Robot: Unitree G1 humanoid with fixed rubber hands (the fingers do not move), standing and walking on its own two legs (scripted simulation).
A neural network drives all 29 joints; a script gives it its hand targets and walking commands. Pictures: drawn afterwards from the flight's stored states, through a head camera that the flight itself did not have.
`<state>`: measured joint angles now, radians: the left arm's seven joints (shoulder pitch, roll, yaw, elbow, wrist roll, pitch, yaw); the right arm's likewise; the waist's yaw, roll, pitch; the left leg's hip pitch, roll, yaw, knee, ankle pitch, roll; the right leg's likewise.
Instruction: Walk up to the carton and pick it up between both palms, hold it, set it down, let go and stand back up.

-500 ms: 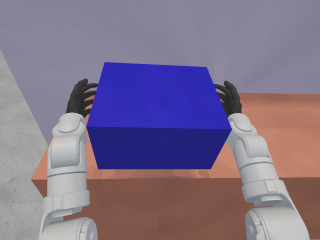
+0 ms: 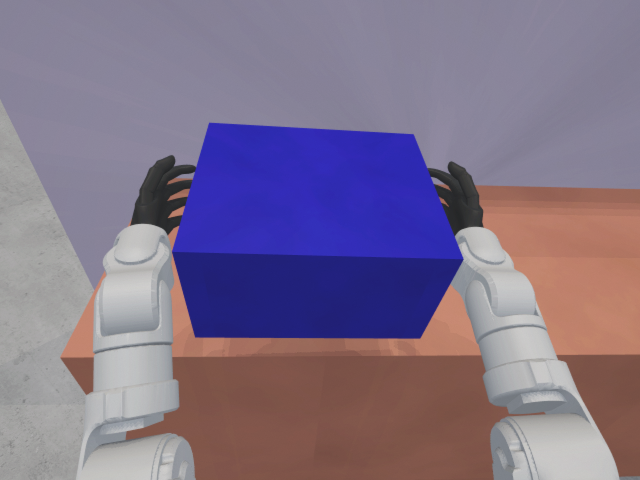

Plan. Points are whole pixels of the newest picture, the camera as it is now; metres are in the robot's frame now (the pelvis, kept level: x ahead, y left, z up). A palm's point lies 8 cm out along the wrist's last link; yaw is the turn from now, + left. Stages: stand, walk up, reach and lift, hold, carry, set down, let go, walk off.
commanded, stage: hold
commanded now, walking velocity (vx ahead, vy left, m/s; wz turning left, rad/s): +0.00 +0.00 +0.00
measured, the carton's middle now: (312, 228) +0.38 -0.01 +0.16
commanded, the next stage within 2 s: none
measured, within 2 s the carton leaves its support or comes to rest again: neither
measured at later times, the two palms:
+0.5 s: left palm (152, 222) +0.36 +0.18 +0.19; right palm (460, 225) +0.36 -0.19 +0.18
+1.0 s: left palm (156, 224) +0.36 +0.17 +0.19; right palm (465, 228) +0.36 -0.19 +0.18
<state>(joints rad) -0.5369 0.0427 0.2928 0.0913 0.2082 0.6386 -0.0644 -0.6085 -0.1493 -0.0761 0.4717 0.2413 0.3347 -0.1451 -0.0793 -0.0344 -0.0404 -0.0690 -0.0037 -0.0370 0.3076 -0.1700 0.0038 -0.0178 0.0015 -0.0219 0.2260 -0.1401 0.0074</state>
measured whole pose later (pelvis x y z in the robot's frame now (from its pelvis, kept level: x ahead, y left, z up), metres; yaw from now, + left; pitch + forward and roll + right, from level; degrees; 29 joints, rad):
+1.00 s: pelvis +0.00 +0.00 +0.00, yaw +0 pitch -4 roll -1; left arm -0.53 0.04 0.29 0.07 0.21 0.65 -0.06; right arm -0.60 -0.16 -0.07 0.46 0.25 0.34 -0.14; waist -0.08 -0.03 -0.04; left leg -0.06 0.00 -0.03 0.30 -0.17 0.00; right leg -0.01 0.00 -0.02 0.22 -0.14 0.01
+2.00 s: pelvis +0.00 +0.00 +0.00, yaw +0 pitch -4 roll -1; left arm -0.54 0.05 0.29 0.10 0.20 0.63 -0.06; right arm -0.61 -0.14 -0.08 0.47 0.24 0.33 -0.14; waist -0.08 -0.03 -0.04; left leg -0.08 0.00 -0.04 0.31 -0.17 0.00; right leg -0.03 0.00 -0.02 0.23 -0.14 0.00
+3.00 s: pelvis +0.00 +0.00 +0.00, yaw +0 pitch -4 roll -1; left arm -0.51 0.04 0.29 0.05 0.21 0.64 -0.06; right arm -0.59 -0.15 -0.06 0.43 0.25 0.34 -0.15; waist -0.08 -0.04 -0.04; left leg -0.06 0.00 -0.04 0.31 -0.17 0.00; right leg -0.01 0.00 -0.03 0.22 -0.14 0.00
